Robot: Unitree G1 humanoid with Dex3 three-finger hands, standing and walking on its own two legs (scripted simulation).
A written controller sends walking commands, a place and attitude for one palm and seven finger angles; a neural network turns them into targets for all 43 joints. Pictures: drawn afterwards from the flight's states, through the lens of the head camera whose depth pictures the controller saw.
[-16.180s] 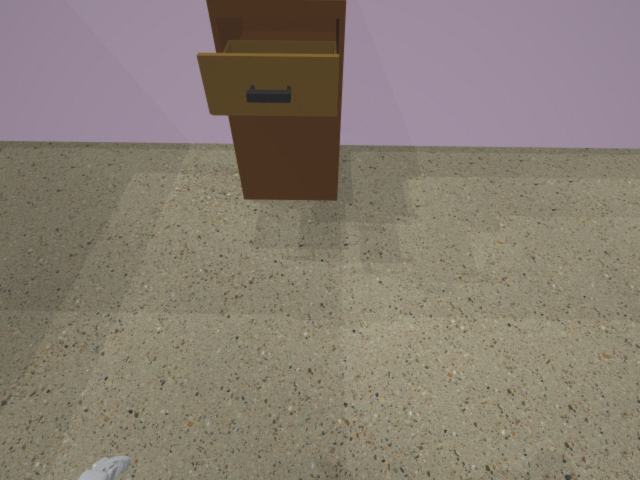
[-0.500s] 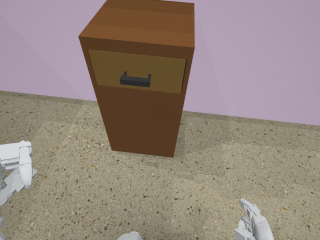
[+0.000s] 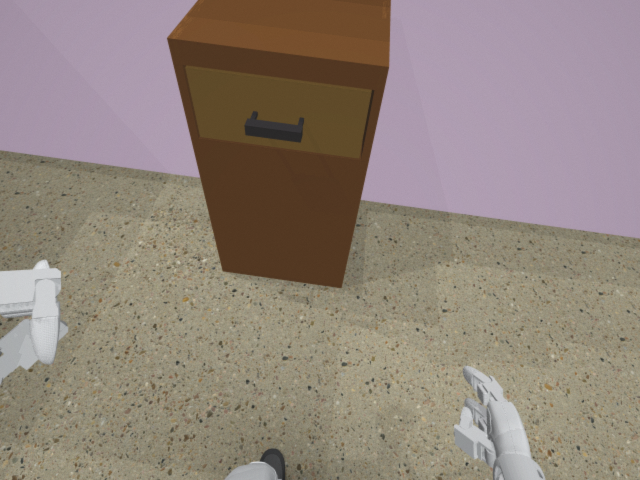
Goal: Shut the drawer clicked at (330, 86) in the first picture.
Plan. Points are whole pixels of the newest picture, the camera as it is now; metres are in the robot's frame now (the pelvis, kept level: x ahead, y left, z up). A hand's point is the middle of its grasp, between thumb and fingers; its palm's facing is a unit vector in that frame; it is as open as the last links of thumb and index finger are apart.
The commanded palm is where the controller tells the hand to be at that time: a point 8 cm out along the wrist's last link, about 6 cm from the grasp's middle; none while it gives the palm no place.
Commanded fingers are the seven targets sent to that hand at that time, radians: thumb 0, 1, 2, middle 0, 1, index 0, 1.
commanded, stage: stop stepping back and stand still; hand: left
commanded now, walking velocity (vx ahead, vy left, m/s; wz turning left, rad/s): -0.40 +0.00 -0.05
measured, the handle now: (275, 124) +0.81 +0.16 -0.06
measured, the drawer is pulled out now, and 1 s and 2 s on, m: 0.00 0.00 0.00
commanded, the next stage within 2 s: let the arm hang, fingers relaxed in 0.78 s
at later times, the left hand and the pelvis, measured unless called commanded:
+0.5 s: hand out of the picture +0.11 +0.24 +0.18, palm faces +0.37 -0.82 -0.43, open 3.2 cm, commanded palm +0.04 +0.28 +0.18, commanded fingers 0.00 0.90 0.90 -1.40 -1.60 -1.40 -1.60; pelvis -0.10 +0.00 +0.00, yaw -1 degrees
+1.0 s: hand out of the picture +0.10 +0.24 +0.01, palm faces +0.20 -0.88 -0.43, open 3.1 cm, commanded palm none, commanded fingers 0.00 0.90 0.90 -1.12 -1.30 -1.12 -1.30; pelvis -0.10 +0.00 -0.01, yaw +2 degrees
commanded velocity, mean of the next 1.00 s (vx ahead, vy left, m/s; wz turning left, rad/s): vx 0.11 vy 0.01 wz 0.00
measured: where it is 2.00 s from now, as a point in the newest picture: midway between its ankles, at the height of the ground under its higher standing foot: outside the picture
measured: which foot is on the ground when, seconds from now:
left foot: down 0.00-0.14, up 0.16-0.34, down 0.36-1.00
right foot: down 0.00-1.00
